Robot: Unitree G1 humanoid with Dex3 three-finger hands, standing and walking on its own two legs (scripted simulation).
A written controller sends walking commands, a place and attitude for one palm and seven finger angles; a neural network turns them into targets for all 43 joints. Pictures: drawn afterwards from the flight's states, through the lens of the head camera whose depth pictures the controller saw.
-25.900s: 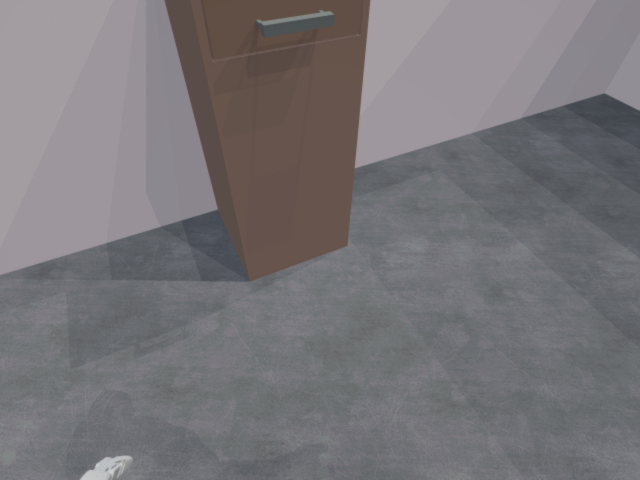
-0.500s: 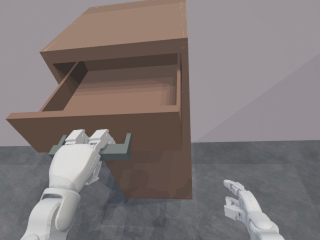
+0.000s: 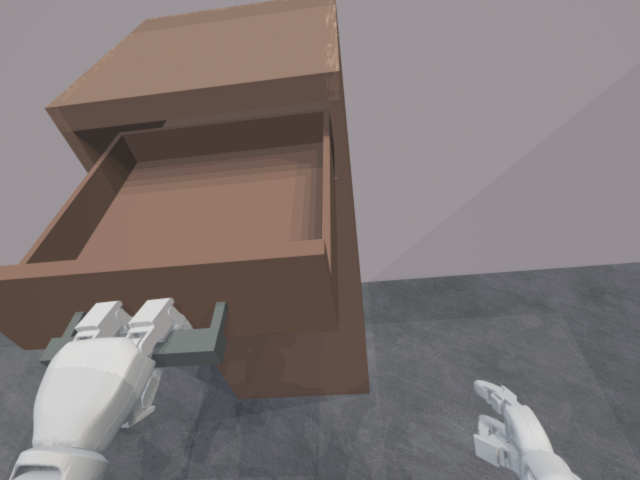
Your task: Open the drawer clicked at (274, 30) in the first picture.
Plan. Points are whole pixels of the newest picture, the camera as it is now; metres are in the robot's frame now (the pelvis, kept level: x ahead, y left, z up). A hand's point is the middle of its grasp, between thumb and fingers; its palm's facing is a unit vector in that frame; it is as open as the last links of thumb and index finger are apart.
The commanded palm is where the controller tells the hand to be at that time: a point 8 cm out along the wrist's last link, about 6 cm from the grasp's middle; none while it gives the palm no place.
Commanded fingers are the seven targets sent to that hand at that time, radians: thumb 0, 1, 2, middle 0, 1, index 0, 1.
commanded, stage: pull the drawer open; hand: left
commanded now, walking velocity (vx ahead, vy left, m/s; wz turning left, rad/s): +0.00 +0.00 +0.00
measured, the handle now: (142, 332) +0.22 +0.20 +0.16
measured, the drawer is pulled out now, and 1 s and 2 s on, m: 0.30 0.30 0.29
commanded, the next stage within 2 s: open the thumb to release the handle in 0.24 s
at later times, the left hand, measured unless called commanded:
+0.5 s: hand (133, 376) +0.18 +0.20 +0.14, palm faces +0.18 -0.12 -0.98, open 6.3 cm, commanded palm +0.13 +0.20 +0.19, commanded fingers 0.00 0.27 0.63 -0.35 -1.28 -0.35 -1.28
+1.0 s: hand (134, 380) +0.18 +0.20 +0.14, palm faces +0.17 -0.14 -0.97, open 13.3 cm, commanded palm +0.14 +0.19 +0.19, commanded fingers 0.00 -0.50 0.30 -0.30 -1.20 -0.30 -1.20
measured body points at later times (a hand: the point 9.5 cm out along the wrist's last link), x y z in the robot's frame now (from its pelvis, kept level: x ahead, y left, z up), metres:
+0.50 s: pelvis +0.00 +0.01 +0.00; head +0.00 -0.06 +0.45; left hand +0.17 +0.21 +0.19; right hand +0.24 -0.17 -0.10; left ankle -0.05 +0.12 -0.73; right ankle +0.03 -0.08 -0.73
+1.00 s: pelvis -0.02 +0.01 +0.01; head -0.04 -0.05 +0.45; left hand +0.16 +0.21 +0.19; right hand +0.23 -0.16 -0.08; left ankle -0.05 +0.12 -0.73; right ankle +0.03 -0.08 -0.73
